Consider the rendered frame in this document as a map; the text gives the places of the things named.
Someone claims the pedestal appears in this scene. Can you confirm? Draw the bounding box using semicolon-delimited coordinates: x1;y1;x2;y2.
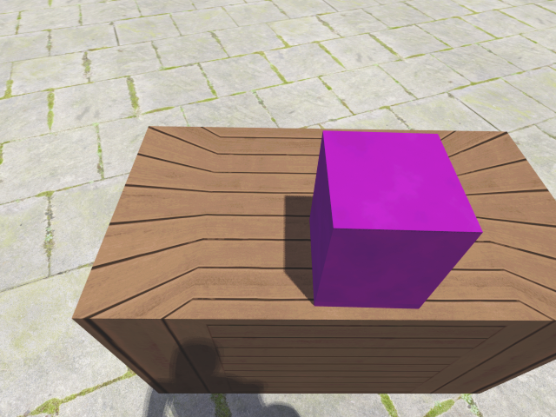
71;126;556;394

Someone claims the carton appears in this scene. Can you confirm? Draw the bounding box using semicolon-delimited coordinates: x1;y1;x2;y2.
309;130;483;309

